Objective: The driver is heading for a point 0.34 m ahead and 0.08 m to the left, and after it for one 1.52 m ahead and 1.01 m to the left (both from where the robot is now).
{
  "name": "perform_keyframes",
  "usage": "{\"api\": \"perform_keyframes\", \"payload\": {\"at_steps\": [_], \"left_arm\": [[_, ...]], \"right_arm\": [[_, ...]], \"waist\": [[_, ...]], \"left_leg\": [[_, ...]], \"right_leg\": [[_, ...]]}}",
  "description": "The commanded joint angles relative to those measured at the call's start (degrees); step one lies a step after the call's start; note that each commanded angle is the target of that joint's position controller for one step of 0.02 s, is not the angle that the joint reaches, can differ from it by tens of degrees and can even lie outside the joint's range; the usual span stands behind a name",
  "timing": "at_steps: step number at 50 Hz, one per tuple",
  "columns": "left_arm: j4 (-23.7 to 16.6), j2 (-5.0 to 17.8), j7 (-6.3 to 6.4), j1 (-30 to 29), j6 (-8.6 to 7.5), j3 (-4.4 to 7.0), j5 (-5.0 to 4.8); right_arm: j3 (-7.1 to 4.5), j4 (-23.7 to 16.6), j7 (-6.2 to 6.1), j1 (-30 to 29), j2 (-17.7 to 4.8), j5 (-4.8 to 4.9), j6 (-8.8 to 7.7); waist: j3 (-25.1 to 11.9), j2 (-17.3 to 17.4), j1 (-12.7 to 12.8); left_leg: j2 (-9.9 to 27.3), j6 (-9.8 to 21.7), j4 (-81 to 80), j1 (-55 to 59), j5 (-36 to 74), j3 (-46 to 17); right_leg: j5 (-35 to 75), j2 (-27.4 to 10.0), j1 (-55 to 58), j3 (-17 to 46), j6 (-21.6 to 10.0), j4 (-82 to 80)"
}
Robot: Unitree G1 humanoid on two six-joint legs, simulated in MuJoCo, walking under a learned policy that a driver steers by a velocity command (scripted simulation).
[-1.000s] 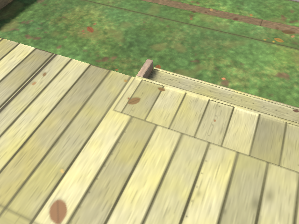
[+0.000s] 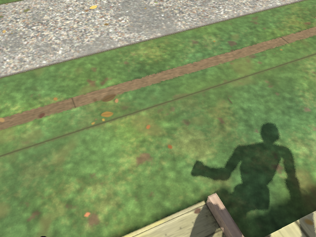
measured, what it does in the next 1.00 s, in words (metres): goes down, turning left: right foot, then left foot 0.17 m lower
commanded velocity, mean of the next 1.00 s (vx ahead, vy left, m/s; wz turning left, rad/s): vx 0.92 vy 0.00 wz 0.64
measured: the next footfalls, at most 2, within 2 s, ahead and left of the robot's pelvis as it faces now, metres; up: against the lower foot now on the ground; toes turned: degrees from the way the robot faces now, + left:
right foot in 0.16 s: +0.32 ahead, -0.09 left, +0.00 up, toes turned -2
left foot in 0.54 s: +0.50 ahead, +0.06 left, -0.17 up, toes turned +15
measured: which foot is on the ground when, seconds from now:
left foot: down 0.00-0.16, up 0.18-0.52, down 0.54-0.86, up 0.88-1.00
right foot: up 0.00-0.14, down 0.16-0.52, up 0.54-0.84, down 0.86-1.00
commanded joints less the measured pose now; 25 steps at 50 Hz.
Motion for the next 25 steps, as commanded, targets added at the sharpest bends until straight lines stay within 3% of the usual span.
{"api": "perform_keyframes", "payload": {"at_steps": [1,2,3,4,5,6,7,8,9,10,11,12,13,14,15,16,17,18,19,20,21,22,23,24,25], "left_arm": [[-5.88,1.92,-0.07,-1.98,-0.20,-0.67,-4.31],[-6.71,3.24,-0.52,-5.57,-0.50,-0.79,-5.11],[-7.48,2.71,-0.44,-8.73,-1.13,-0.60,-4.99],[-7.54,1.27,-1.23,-10.44,-0.73,-1.41,1.50],[-3.92,3.23,-0.74,-2.95,-0.45,0.37,2.41],[-1.13,5.65,0.05,5.12,-0.08,1.59,1.63],[2.91,8.58,0.12,19.58,-1.59,4.30,-8.23],[4.90,9.07,0.09,30.21,-2.11,5.43,-9.09],[4.07,11.15,-0.49,32.07,-2.54,5.19,-6.55],[3.45,10.01,0.46,26.32,-2.51,4.09,3.97],[2.28,8.16,1.21,21.52,-2.18,4.27,2.93],[2.26,5.47,1.53,16.71,-2.41,3.95,1.62],[5.10,4.48,-1.59,15.65,-3.72,3.57,-7.39],[6.60,1.76,-3.21,14.63,-3.74,3.37,-8.29],[5.17,4.88,-0.27,11.79,-4.49,3.64,1.27],[6.69,4.81,0.65,11.04,-4.85,4.27,2.22],[8.19,5.24,1.20,12.53,-5.63,4.27,2.31],[8.99,1.77,1.60,11.40,-7.07,3.74,1.47],[9.36,1.43,2.34,10.48,-7.96,3.36,0.26],[10.41,1.74,3.05,9.77,-8.46,3.30,-0.61],[11.08,1.56,3.80,8.54,-8.41,3.00,-0.51],[10.95,1.93,4.23,8.51,-8.09,3.01,-0.17],[11.33,1.93,3.81,7.05,-7.99,2.93,0.54],[11.55,2.54,3.25,7.87,-7.45,2.87,0.30],[12.13,4.86,2.74,7.11,-6.66,3.48,0.24]], "right_arm": [[-0.69,-2.63,1.26,-4.03,-5.82,4.96,-1.49],[-1.11,-3.10,2.32,-2.68,-7.30,6.20,-1.83],[-1.18,-2.27,2.56,-0.50,-7.46,4.86,-1.74],[0.23,-2.31,-0.53,-3.11,-6.57,-1.84,-2.16],[0.28,-2.97,-1.52,-4.66,-7.18,-2.19,-2.37],[-0.13,-4.15,-2.12,-7.49,-9.97,-1.67,-2.65],[-0.27,-5.32,-0.04,-8.12,-9.07,3.35,-0.63],[0.12,-6.57,0.45,-13.72,-8.90,4.57,1.36],[0.80,-8.46,0.23,-12.02,-3.46,4.39,2.36],[0.98,-7.43,-2.86,-2.14,-1.08,-1.37,0.57],[0.67,-8.29,-3.92,-2.24,-3.77,-1.08,0.42],[-0.28,-7.81,-3.85,-7.75,-7.27,-2.33,1.40],[-1.42,-9.45,-0.89,-3.86,-5.88,3.25,2.99],[-0.55,-7.33,0.49,-0.45,-2.72,3.88,5.20],[-0.75,-7.96,-1.13,-6.25,-2.79,-3.12,6.26],[-0.59,-9.62,-1.53,-9.98,-1.67,-4.10,7.42],[-0.50,-9.85,-1.30,-11.27,-1.14,-4.68,7.60],[-1.23,-10.63,-0.72,-14.64,-2.13,-3.93,6.70],[-0.73,-11.19,0.69,-15.24,-0.35,-2.61,5.71],[-0.21,-10.44,2.25,-15.34,1.71,-2.17,5.21],[0.10,-8.66,3.05,-13.12,2.70,-0.34,5.29],[-0.02,-7.64,3.18,-11.07,1.74,0.08,5.72],[-0.65,-4.02,2.42,-4.19,1.26,-1.05,5.88],[-1.12,-2.24,0.94,0.31,-0.50,-2.45,6.02],[-2.39,-0.60,-0.67,7.23,-3.29,-3.50,6.83]], "waist": [[6.80,6.63,5.38],[7.45,4.77,2.21],[7.05,6.94,0.51],[8.59,7.28,3.49],[4.01,6.09,6.40],[0.19,8.13,10.85],[-9.10,9.00,13.41],[-9.50,9.96,22.04],[-11.19,-1.87,20.84],[-11.72,-14.09,11.64],[-9.90,-10.22,9.21],[-0.96,0.85,7.48],[3.87,-0.86,2.57],[7.72,-0.39,1.60],[5.33,-1.89,0.94],[7.05,0.17,0.72],[6.70,0.29,1.05],[7.09,4.38,0.40],[7.57,4.48,-1.36],[4.34,2.00,-1.96],[2.68,0.58,-3.25],[2.73,1.02,-3.66],[-0.83,1.86,-6.06],[-2.57,3.60,-7.23],[-3.84,1.99,-10.13]], "left_leg": [[11.18,6.00,-13.24,-7.67,26.51,-9.01],[10.50,4.53,-15.88,-8.87,30.89,-6.52],[11.67,4.35,-17.19,-7.50,36.08,-5.91],[13.68,5.11,-20.88,-10.82,31.49,-4.57],[13.87,4.84,-13.37,-9.20,47.69,-1.76],[13.46,4.14,-4.95,-10.98,56.48,-0.89],[9.67,3.87,10.59,-11.90,63.49,0.43],[8.20,2.16,31.20,-24.59,54.02,-0.57],[0.26,2.45,57.68,-31.35,-2.34,-2.92],[2.13,3.76,69.80,-37.46,-14.04,-11.17],[2.90,2.94,67.33,-41.65,-6.56,-9.60],[6.57,2.92,60.36,-38.53,-1.22,-9.81],[7.52,2.75,60.65,-37.93,-2.34,-7.04],[9.87,2.41,59.14,-35.24,-0.98,-8.20],[10.60,1.30,52.56,-31.67,2.07,-11.09],[11.61,0.92,49.29,-30.84,2.47,-9.60],[10.99,1.84,47.44,-32.22,10.60,-7.52],[10.82,2.82,34.43,-30.36,24.60,-9.29],[7.04,2.33,22.62,-18.62,40.41,-2.39],[5.30,2.23,21.36,-7.75,55.03,-0.61],[4.30,2.44,22.49,-0.30,61.82,0.68],[3.42,2.60,22.59,1.58,61.32,2.57],[1.79,3.96,29.97,8.29,64.98,6.66],[-0.27,4.96,30.04,9.07,57.74,9.63],[-0.66,6.66,31.24,12.70,45.91,10.82]], "right_leg": [[10.30,-3.24,1.21,-2.97,0.22,-15.20],[14.82,-2.12,5.64,-5.20,-0.68,-22.47],[18.68,-0.97,9.25,-6.69,-1.74,-23.52],[21.07,-0.19,16.45,-6.82,-1.82,-23.51],[29.29,1.79,25.23,-7.59,-3.89,-17.42],[24.71,3.59,34.28,-6.40,-4.13,-16.28],[16.50,5.01,47.19,-6.64,-4.05,-12.81],[11.35,1.52,61.55,-3.46,-3.95,-17.80],[-2.19,-9.20,62.77,7.87,-4.16,-27.59],[15.96,-17.88,62.41,20.69,-8.24,-24.67],[7.17,-20.46,53.66,29.28,-9.88,-38.08],[-5.40,-16.65,40.54,24.07,-9.43,-44.46],[0.29,-16.63,30.45,20.93,-6.51,-42.56],[4.55,-14.30,23.51,15.60,-5.18,-40.57],[-0.13,-15.56,20.17,12.21,-6.71,-41.89],[-2.47,-15.15,16.96,9.09,-5.68,-43.28],[-1.16,-14.16,18.33,5.62,-5.60,-38.42],[-8.59,-9.83,15.22,-1.08,-1.12,-36.17],[-13.69,-5.01,4.89,-10.01,0.56,-35.46],[-17.09,-4.07,1.50,-13.14,2.34,-33.01],[-17.60,-4.01,-0.86,-15.58,3.08,-30.13],[-17.28,-4.29,0.16,-16.65,3.27,-27.03],[-13.61,-5.26,1.16,-17.53,3.33,-18.21],[-0.76,-4.85,7.11,-19.65,4.17,-9.97],[16.99,-6.63,10.76,-19.36,4.84,3.86]]}}
Over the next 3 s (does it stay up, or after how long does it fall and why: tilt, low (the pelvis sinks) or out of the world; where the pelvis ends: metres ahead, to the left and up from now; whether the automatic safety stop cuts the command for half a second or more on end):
stays up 1.54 1.14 -0.33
